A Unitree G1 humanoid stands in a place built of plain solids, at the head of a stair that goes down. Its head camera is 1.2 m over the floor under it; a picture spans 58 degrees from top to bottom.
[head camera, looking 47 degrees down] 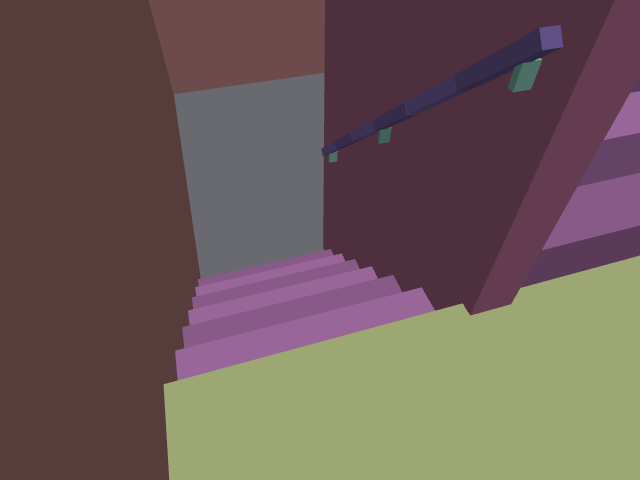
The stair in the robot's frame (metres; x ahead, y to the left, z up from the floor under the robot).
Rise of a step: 0.20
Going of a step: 0.23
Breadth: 0.97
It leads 17 degrees to the left of straight ahead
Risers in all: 7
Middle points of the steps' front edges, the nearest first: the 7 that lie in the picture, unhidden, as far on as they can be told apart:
0.69 -0.01 0.00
0.90 0.05 -0.19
1.12 0.12 -0.39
1.33 0.19 -0.59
1.55 0.25 -0.78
1.77 0.32 -0.98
1.98 0.38 -1.17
